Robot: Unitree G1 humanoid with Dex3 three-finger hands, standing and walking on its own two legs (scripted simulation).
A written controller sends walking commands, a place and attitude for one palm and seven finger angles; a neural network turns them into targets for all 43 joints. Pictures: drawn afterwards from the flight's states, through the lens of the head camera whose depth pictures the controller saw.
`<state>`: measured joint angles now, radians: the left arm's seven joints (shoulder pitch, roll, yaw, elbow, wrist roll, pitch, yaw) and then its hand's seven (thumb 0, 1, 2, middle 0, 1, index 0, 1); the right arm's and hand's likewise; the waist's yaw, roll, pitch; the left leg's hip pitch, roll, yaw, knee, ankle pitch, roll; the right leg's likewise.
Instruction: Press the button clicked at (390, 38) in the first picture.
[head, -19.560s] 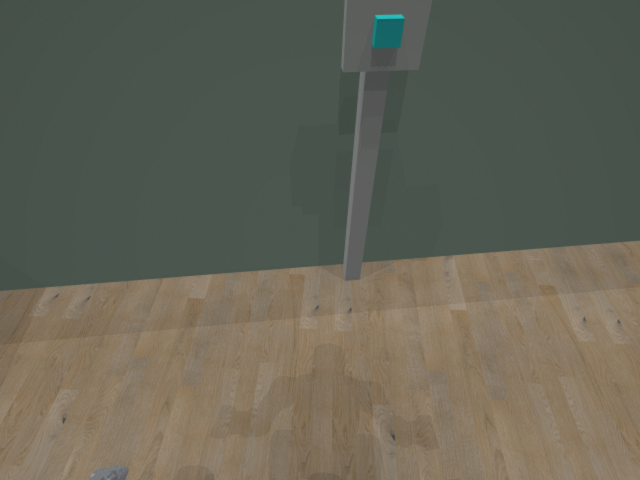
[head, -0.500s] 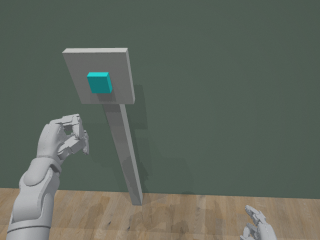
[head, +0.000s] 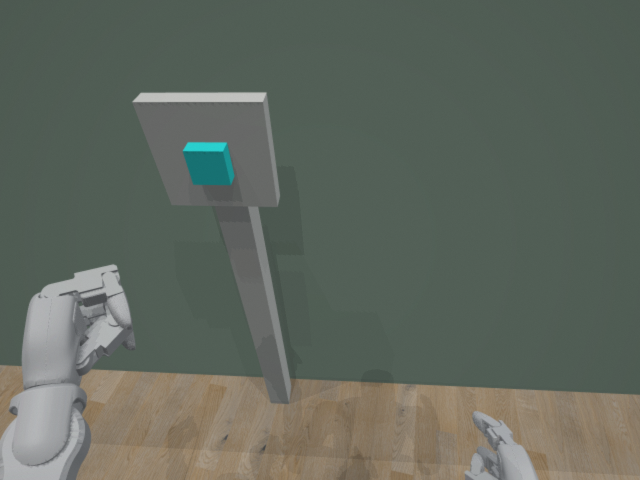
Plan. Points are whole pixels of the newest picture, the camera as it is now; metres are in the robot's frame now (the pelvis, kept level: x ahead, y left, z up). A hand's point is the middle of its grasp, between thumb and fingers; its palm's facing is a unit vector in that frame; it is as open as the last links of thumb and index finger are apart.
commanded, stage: draw the hand back to the body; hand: left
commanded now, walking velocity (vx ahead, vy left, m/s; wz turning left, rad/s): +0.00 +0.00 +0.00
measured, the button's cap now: (210, 162) +0.49 +0.22 +0.17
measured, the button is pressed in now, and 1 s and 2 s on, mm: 0 0 0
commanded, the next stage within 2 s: step back with the hand held close in 0.54 s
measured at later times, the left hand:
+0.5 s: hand (87, 349) +0.18 +0.25 +0.16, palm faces +0.45 -0.83 -0.35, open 3.1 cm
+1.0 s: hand (88, 362) +0.18 +0.25 +0.14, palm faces +0.30 -0.83 -0.47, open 3.1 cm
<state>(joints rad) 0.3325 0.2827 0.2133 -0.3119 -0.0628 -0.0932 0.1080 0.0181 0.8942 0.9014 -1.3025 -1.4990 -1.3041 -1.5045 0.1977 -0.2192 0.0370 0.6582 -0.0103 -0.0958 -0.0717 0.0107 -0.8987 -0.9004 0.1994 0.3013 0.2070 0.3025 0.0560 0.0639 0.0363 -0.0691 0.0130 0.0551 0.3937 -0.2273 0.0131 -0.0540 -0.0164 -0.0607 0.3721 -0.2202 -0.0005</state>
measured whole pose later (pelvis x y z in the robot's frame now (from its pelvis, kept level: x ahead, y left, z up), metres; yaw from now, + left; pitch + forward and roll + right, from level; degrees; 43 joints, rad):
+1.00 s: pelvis -0.02 +0.01 +0.00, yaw -1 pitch +1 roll -1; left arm 0.63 0.37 0.33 -0.55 -0.05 -0.16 0.11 0.02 0.89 0.90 -1.30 -1.50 -1.30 -1.50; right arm 0.19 -0.23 -0.02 0.54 0.00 0.00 -0.08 0.01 -0.90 -0.90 0.20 0.30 0.21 0.30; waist 0.01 0.03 0.03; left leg -0.26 0.01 0.07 0.48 -0.23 0.03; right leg -0.24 -0.02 -0.05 0.43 -0.20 0.02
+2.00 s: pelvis -0.18 +0.04 -0.02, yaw -2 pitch +0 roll -3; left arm 0.56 0.41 0.37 -0.57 -0.05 -0.27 0.14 0.01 0.89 0.90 -1.31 -1.50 -1.31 -1.50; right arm 0.20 -0.21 0.00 0.63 -0.01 -0.06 -0.10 0.01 -0.90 -0.90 0.20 0.30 0.21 0.30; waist 0.01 -0.02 -0.02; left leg -0.42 -0.04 -0.02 0.56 -0.13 0.05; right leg -0.22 0.03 0.01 0.57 -0.35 0.02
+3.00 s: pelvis -0.29 +0.07 -0.01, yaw +1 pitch +0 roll +0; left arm 0.35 0.35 0.17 0.01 0.02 -0.09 0.05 0.00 0.90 0.90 -1.28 -1.48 -1.28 -1.48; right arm 0.15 -0.27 -0.01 0.74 -0.01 -0.09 -0.01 0.01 -0.90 -0.90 0.20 0.30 0.21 0.30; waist 0.02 0.03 -0.02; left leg -0.32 -0.04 0.01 0.57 -0.26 0.04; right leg -0.30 -0.04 -0.05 0.58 -0.30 0.00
